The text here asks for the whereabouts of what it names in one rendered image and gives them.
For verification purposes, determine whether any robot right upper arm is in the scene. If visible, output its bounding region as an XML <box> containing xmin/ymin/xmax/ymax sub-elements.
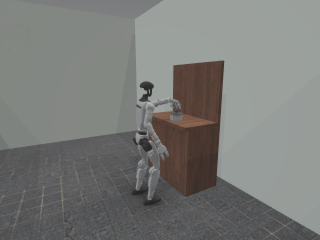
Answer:
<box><xmin>143</xmin><ymin>102</ymin><xmax>155</xmax><ymax>130</ymax></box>

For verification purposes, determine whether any left robot forearm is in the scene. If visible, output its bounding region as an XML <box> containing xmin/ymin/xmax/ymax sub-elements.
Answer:
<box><xmin>157</xmin><ymin>97</ymin><xmax>174</xmax><ymax>105</ymax></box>

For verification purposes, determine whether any robot head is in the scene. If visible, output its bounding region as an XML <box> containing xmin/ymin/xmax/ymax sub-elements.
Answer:
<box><xmin>139</xmin><ymin>81</ymin><xmax>154</xmax><ymax>102</ymax></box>

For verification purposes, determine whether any right robot hand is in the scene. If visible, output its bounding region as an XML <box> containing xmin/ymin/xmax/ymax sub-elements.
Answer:
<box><xmin>157</xmin><ymin>144</ymin><xmax>169</xmax><ymax>161</ymax></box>

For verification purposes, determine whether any right robot forearm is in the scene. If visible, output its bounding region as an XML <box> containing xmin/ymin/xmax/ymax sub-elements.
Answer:
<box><xmin>146</xmin><ymin>123</ymin><xmax>162</xmax><ymax>147</ymax></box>

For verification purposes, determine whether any pot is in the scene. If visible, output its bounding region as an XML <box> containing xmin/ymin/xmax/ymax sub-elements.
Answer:
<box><xmin>170</xmin><ymin>114</ymin><xmax>182</xmax><ymax>121</ymax></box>

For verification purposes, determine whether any lid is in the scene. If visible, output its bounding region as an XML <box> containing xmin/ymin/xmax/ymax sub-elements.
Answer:
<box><xmin>170</xmin><ymin>112</ymin><xmax>183</xmax><ymax>115</ymax></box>

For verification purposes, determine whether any robot left upper arm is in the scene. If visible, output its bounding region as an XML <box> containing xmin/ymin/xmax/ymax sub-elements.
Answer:
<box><xmin>139</xmin><ymin>97</ymin><xmax>159</xmax><ymax>107</ymax></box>

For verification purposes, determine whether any left robot foot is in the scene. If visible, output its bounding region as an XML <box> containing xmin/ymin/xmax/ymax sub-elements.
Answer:
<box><xmin>132</xmin><ymin>187</ymin><xmax>148</xmax><ymax>195</ymax></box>

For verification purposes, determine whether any table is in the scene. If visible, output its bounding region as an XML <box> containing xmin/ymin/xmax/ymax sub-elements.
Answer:
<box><xmin>148</xmin><ymin>60</ymin><xmax>225</xmax><ymax>197</ymax></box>

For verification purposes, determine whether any left robot hand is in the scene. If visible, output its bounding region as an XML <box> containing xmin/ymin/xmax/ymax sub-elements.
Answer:
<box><xmin>170</xmin><ymin>99</ymin><xmax>181</xmax><ymax>110</ymax></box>

